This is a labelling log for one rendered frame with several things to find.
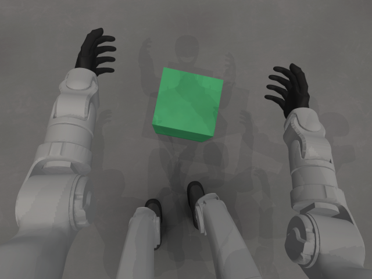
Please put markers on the left robot shin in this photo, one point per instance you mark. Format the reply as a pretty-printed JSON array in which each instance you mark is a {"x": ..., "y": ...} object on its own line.
[{"x": 142, "y": 210}]

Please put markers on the left robot thigh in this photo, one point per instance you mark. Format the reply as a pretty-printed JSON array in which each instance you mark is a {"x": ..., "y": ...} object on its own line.
[{"x": 137, "y": 257}]

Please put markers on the robot right upper arm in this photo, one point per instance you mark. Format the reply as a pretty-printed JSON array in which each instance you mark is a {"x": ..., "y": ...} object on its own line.
[{"x": 326, "y": 247}]

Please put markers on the left robot hand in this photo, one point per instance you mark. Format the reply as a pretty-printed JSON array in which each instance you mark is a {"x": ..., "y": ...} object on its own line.
[{"x": 87, "y": 57}]

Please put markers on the robot left upper arm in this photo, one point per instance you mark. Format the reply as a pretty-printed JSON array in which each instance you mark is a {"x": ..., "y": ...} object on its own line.
[{"x": 50, "y": 212}]

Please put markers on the robot left forearm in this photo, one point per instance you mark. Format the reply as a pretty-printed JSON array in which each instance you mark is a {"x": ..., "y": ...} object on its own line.
[{"x": 70, "y": 130}]

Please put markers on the carton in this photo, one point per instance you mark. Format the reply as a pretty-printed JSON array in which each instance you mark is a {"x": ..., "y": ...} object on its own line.
[{"x": 187, "y": 105}]

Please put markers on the robot right forearm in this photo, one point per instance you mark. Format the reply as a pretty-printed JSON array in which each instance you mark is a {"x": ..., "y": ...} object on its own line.
[{"x": 314, "y": 184}]

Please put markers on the right robot hand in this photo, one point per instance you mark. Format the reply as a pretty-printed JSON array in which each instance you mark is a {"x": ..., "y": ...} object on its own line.
[{"x": 296, "y": 95}]

